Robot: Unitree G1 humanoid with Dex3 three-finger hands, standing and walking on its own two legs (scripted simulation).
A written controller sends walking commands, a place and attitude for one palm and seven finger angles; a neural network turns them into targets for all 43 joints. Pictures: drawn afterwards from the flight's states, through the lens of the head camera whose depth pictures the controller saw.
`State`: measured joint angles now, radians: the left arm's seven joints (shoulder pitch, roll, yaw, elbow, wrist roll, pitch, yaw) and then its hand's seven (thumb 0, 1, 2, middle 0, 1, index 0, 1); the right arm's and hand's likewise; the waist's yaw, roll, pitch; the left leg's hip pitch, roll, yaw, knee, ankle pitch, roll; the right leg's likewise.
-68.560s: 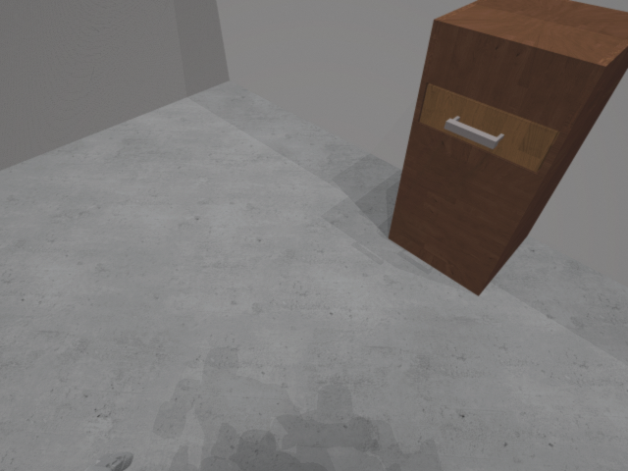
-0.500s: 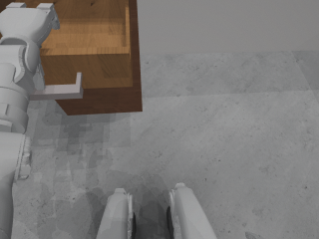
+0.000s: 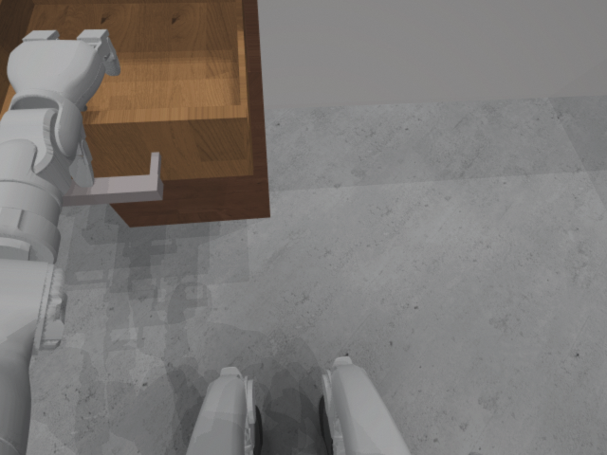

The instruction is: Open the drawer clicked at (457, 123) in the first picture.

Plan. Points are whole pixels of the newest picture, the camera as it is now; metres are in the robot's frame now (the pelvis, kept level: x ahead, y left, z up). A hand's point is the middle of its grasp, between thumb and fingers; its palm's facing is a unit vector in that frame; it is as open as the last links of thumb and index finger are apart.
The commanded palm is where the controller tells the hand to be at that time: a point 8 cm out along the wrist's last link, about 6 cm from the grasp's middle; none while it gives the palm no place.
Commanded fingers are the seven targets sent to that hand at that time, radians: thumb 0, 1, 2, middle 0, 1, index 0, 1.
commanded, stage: lift the hand off the handle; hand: left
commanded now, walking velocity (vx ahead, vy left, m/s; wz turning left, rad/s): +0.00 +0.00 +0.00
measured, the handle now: (98, 176) +0.48 +0.23 +0.02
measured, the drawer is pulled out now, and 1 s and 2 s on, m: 0.22 0.22 0.22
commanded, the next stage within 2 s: draw the hand back to the body in 1.50 s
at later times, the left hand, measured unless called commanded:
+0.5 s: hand (81, 107) +0.55 +0.24 +0.08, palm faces -0.06 -0.03 -1.00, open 14.6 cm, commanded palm +0.53 +0.24 +0.10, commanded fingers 0.00 -0.50 0.30 -0.30 -1.20 -0.30 -1.20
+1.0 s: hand (74, 109) +0.54 +0.25 +0.08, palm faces -0.06 -0.05 -1.00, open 14.3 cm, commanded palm +0.53 +0.24 +0.14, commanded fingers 0.00 -0.50 0.30 -0.30 -1.20 -0.30 -1.20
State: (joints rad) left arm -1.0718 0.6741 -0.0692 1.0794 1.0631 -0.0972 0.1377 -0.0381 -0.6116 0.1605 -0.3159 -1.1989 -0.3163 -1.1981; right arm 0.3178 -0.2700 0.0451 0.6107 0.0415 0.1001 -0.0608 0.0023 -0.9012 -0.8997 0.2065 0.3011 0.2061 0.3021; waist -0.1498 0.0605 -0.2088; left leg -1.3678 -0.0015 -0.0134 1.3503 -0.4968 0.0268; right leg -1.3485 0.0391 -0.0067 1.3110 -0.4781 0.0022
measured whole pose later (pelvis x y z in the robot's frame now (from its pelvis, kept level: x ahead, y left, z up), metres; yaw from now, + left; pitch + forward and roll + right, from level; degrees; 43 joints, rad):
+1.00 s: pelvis +0.07 +0.01 +0.08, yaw -1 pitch +24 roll -3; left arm -0.72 0.53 0.02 0.99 1.08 -0.12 0.34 0.00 -0.57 0.26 -0.32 -1.20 -0.32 -1.20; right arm 0.34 -0.25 -0.03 0.69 -0.02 0.16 -0.01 0.00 -0.90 -0.90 0.21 0.30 0.21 0.30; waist -0.10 0.05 -0.18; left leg -0.95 0.02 0.00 0.99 -0.47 0.03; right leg -0.92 0.06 0.02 0.92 -0.43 0.00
